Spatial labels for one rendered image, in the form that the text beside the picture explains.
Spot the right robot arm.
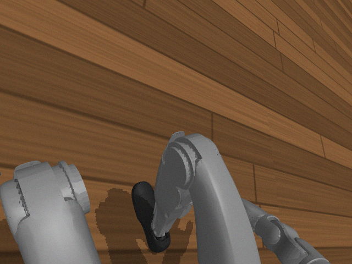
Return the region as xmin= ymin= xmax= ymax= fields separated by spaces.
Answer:
xmin=255 ymin=214 xmax=330 ymax=264

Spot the right robot hand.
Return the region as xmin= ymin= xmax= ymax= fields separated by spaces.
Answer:
xmin=241 ymin=198 xmax=268 ymax=232

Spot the right robot foot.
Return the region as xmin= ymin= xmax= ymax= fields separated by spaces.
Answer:
xmin=131 ymin=181 xmax=171 ymax=252

